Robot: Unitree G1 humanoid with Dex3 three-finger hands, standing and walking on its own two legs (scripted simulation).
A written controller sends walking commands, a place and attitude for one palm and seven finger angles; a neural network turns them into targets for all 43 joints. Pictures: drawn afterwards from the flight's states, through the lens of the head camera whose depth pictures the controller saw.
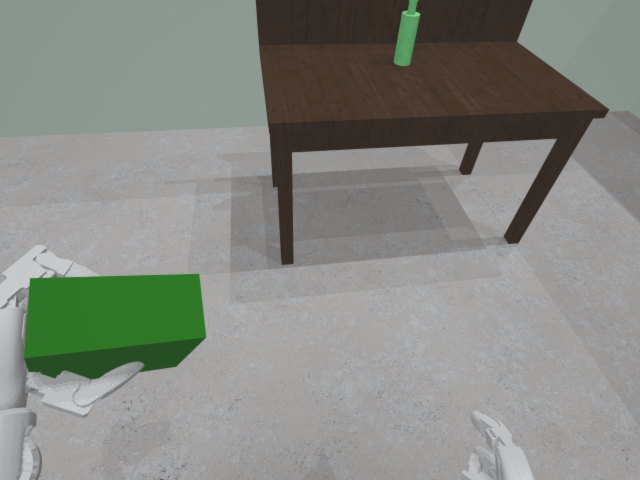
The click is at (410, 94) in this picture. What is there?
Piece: table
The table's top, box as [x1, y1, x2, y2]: [259, 42, 609, 132]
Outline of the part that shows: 609,109 517,42 414,43 410,64 407,66 399,66 393,63 393,56 396,43 259,45 269,132 604,117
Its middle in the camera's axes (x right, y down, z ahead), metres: +0.35 -0.59 +1.42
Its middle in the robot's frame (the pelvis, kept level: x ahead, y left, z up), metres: +1.46 -0.27 -0.12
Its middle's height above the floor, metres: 0.65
